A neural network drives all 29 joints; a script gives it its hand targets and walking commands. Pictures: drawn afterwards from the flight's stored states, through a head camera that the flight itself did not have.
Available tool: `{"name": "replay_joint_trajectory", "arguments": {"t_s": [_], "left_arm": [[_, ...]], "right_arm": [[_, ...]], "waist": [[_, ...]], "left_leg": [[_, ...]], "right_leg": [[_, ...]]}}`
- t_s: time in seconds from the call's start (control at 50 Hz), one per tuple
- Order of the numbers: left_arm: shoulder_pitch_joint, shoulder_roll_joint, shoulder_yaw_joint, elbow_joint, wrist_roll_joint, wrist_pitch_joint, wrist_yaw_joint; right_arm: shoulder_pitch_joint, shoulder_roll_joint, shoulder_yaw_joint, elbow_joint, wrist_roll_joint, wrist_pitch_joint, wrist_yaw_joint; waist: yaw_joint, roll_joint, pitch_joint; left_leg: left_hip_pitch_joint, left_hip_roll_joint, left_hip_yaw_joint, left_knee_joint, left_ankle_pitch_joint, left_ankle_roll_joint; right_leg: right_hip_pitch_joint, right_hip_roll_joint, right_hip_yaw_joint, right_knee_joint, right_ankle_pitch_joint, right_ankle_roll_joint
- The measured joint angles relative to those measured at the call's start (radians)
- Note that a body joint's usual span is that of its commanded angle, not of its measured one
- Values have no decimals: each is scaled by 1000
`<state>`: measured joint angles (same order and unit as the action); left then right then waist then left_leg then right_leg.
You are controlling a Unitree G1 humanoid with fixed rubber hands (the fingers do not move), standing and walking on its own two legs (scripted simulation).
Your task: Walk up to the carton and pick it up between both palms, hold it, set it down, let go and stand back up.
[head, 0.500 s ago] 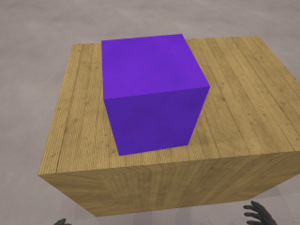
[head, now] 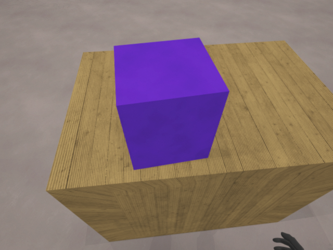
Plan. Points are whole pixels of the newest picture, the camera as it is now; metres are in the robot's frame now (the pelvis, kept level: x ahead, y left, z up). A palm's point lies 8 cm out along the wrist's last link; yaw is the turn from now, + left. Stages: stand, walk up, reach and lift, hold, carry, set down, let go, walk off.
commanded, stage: stand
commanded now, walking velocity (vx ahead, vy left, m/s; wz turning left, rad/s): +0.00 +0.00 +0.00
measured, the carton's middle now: (165, 106) +0.43 +0.03 +0.09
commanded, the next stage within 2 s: none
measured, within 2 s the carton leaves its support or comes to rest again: neither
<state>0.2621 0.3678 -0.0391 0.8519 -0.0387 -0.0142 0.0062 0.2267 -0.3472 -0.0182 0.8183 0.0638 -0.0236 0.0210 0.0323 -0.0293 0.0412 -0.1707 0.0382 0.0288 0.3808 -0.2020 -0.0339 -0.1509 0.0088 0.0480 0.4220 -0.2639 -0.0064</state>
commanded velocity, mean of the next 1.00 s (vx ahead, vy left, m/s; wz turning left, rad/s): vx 0.00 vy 0.00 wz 0.00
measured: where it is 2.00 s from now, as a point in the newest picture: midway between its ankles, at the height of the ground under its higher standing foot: outside the picture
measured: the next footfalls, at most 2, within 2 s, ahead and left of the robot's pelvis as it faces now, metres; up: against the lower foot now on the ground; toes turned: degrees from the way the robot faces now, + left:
none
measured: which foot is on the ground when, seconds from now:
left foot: down 0.00-1.00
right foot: down 0.00-1.00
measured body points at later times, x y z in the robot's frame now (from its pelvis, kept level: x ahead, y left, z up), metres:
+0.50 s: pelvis -0.02 +0.00 +0.00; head -0.02 +0.01 +0.45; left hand +0.04 +0.30 -0.13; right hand +0.07 -0.29 -0.11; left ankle +0.00 +0.14 -0.74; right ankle -0.02 -0.12 -0.74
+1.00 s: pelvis -0.03 +0.00 +0.00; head -0.03 +0.01 +0.45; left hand +0.02 +0.30 -0.13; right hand +0.06 -0.30 -0.12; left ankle +0.00 +0.14 -0.74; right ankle -0.02 -0.12 -0.74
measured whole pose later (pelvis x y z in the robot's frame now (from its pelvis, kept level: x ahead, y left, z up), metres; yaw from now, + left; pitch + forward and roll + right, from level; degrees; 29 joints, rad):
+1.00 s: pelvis -0.03 +0.00 +0.00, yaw +0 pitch -3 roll +0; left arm 0.26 0.37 -0.04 0.95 -0.04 -0.02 0.01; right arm 0.23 -0.35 -0.02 0.93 0.06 -0.02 0.02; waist 0.02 -0.02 0.04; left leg -0.17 0.04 0.03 0.38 -0.16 -0.03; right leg -0.15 0.01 0.05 0.42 -0.22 0.00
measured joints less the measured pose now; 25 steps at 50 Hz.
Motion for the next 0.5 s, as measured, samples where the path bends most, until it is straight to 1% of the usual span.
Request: {"name": "replay_joint_trajectory", "arguments": {"t_s": [0.5], "left_arm": [[0, 0, 0, 56, 0, -2, 0]], "right_arm": [[0, 0, 0, 69, 0, 0, 0]], "waist": [[-6, 3, 0]], "left_leg": [[0, 0, 0, 0, 28, 3]], "right_leg": [[0, 0, 0, 0, 28, 4]]}}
